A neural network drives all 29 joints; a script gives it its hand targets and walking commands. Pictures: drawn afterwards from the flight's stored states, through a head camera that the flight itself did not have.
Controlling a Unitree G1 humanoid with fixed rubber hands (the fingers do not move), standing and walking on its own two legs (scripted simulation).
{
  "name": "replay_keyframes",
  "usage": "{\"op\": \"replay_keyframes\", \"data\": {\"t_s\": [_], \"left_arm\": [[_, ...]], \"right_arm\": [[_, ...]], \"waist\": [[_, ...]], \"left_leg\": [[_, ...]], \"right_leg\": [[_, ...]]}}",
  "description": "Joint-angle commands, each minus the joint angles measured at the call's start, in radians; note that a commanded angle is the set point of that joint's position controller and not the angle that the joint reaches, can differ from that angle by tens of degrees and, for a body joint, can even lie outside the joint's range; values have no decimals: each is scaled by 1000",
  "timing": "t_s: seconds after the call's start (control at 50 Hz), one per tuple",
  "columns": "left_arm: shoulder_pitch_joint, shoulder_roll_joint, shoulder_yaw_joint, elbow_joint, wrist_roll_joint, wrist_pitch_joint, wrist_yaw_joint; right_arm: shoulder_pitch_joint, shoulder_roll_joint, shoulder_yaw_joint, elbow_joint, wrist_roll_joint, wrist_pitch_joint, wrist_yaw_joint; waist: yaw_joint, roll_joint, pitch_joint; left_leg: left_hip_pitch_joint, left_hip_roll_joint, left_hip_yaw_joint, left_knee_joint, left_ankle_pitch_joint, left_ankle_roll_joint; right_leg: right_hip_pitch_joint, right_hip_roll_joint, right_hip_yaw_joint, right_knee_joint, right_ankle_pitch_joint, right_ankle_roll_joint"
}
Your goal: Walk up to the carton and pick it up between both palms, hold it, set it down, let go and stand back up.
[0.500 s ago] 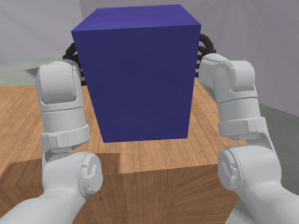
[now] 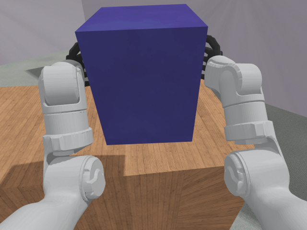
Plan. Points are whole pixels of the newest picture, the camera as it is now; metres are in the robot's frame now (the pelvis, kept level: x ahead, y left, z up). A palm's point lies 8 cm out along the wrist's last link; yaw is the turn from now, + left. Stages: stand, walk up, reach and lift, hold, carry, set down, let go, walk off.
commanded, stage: hold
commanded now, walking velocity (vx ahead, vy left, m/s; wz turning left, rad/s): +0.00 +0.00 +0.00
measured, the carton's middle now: (146, 74) +0.39 +0.01 +0.30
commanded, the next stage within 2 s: set down in 1.80 s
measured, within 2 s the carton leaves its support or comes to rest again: neither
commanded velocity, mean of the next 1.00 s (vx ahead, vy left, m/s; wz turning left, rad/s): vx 0.00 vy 0.00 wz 0.00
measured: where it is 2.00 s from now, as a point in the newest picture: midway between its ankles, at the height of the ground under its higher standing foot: outside the picture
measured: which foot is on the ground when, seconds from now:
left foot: down 0.00-1.00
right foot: down 0.00-1.00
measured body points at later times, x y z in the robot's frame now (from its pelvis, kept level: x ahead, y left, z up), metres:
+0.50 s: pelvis +0.00 +0.00 +0.00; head -0.07 +0.00 +0.44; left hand +0.36 +0.16 +0.32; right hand +0.38 -0.13 +0.32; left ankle +0.00 +0.11 -0.76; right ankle +0.01 -0.10 -0.76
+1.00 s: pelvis +0.00 +0.00 +0.00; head -0.07 +0.00 +0.44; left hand +0.36 +0.16 +0.32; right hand +0.38 -0.14 +0.33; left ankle +0.00 +0.11 -0.76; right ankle +0.01 -0.10 -0.76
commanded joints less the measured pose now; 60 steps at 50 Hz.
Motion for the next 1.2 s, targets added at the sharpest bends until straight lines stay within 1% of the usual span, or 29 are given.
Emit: {"op": "replay_keyframes", "data": {"t_s": [0.0,0.04,0.06,0.08,0.14,0.16,0.18,0.24,0.28,0.3,0.32,0.36,0.38,0.42,0.5,0.52,0.58,0.64,0.68,0.72,0.74,0.82,0.88,0.92,1.0,1.06,1.08,1.12,1.18], "left_arm": [[-730,-365,-284,-168,-265,-79,-157],[-709,-368,-277,-158,-256,-72,-158],[-705,-361,-270,-158,-250,-74,-159],[-705,-374,-274,-152,-255,-73,-160],[-714,-382,-297,-190,-261,-72,-157],[-709,-377,-305,-194,-263,-70,-154],[-717,-379,-305,-203,-263,-68,-152],[-713,-381,-299,-188,-260,-63,-151],[-707,-376,-298,-174,-259,-66,-148],[-709,-370,-298,-180,-266,-65,-147],[-713,-366,-299,-178,-269,-65,-147],[-731,-367,-295,-182,-267,-63,-151],[-718,-369,-294,-168,-265,-57,-151],[-720,-364,-284,-163,-260,-59,-155],[-728,-369,-285,-159,-263,-54,-162],[-737,-365,-290,-171,-264,-59,-163],[-706,-367,-279,-160,-260,-57,-163],[-722,-363,-283,-164,-271,-60,-163],[-720,-365,-281,-154,-264,-59,-165],[-702,-361,-271,-136,-263,-58,-166],[-713,-353,-268,-141,-256,-60,-165],[-737,-359,-273,-130,-256,-67,-163],[-752,-373,-282,-151,-263,-75,-155],[-738,-375,-281,-156,-267,-74,-153],[-732,-373,-295,-155,-273,-66,-149],[-736,-350,-271,-132,-254,-66,-155],[-731,-354,-278,-126,-257,-64,-157],[-727,-356,-268,-101,-258,-68,-160],[-729,-364,-272,-123,-258,-70,-159]], "right_arm": [[-667,410,178,-235,181,-50,122],[-658,407,177,-221,179,-46,121],[-654,396,177,-223,174,-45,120],[-656,408,180,-227,176,-45,120],[-667,412,194,-268,183,-48,119],[-663,406,195,-252,184,-47,119],[-657,414,191,-250,186,-46,121],[-656,415,198,-236,189,-47,122],[-661,407,194,-246,191,-50,120],[-659,402,182,-246,195,-48,120],[-657,402,187,-230,195,-46,121],[-666,403,185,-231,189,-44,120],[-671,403,184,-239,192,-45,120],[-665,403,181,-214,184,-40,120],[-668,409,173,-215,189,-32,116],[-669,406,183,-218,186,-31,117],[-671,399,184,-244,197,-33,113],[-676,402,181,-240,192,-31,112],[-674,406,176,-229,192,-29,113],[-668,394,174,-229,191,-27,111],[-666,397,171,-212,194,-28,112],[-677,402,164,-191,185,-33,118],[-686,413,170,-216,201,-39,119],[-685,400,167,-217,195,-40,116],[-680,401,164,-211,196,-37,116],[-669,391,166,-186,180,-33,119],[-671,387,158,-186,184,-35,120],[-681,384,155,-201,183,-33,120],[-678,406,167,-202,194,-35,118]], "waist": [[4,18,-381],[1,25,-360],[5,4,-364],[3,4,-364],[-3,1,-386],[0,17,-374],[-10,18,-372],[6,24,-366],[4,6,-362],[-6,27,-372],[1,12,-370],[-2,8,-353],[-7,28,-353],[-2,23,-353],[-3,31,-358],[-7,0,-365],[1,19,-376],[-8,-5,-405],[0,8,-364],[-3,1,-361],[-7,16,-372],[-2,14,-356],[7,31,-373],[3,19,-388],[-10,33,-387],[-3,-1,-339],[-9,3,-335],[-2,19,-347],[-1,17,-362]], "left_leg": [[13,34,-32,42,249,-17],[25,31,-36,42,252,-18],[24,36,-35,44,248,-15],[28,36,-34,45,242,-14],[24,30,-33,48,251,-15],[22,29,-29,45,267,-18],[29,31,-36,48,261,-22],[19,32,-32,50,244,-12],[19,35,-38,54,239,-11],[22,29,-34,55,241,-15],[22,31,-33,50,235,-19],[20,34,-38,52,234,-18],[30,35,-39,54,229,-23],[18,32,-36,53,215,-15],[18,34,-34,48,229,-21],[14,36,-36,49,240,-16],[46,26,-35,54,274,-21],[42,27,-34,53,280,-16],[21,26,-35,51,283,-18],[26,29,-38,53,259,-20],[30,27,-36,49,239,-21],[28,39,-36,45,213,-12],[30,39,-36,59,253,-17],[32,36,-39,65,275,-20],[26,32,-36,61,261,-22],[18,37,-41,48,211,-12],[5,37,-37,44,194,-13],[-15,37,-33,38,190,-11],[-5,36,-37,40,206,-16]], "right_leg": [[248,-28,82,74,208,76],[240,-26,83,76,217,78],[248,-24,74,74,203,77],[246,-27,81,75,199,79],[248,-28,80,91,211,79],[254,-18,77,86,220,77],[246,-22,77,87,220,76],[241,-23,79,86,194,72],[232,-19,73,85,189,74],[233,-22,79,85,193,79],[229,-25,78,83,191,76],[229,-27,76,86,194,78],[228,-21,77,81,181,76],[231,-29,83,82,174,79],[242,-27,80,76,183,81],[242,-29,79,81,190,85],[246,-26,86,83,238,86],[240,-27,82,87,251,89],[239,-23,84,85,262,87],[243,-20,84,81,233,82],[232,-27,91,82,219,84],[223,-28,79,87,178,88],[216,-20,84,84,209,76],[223,-21,81,88,231,77],[217,-19,82,82,214,78],[222,-20,81,87,173,83],[224,-19,76,80,169,83],[240,-25,84,81,174,84],[242,-25,82,84,191,85]]}}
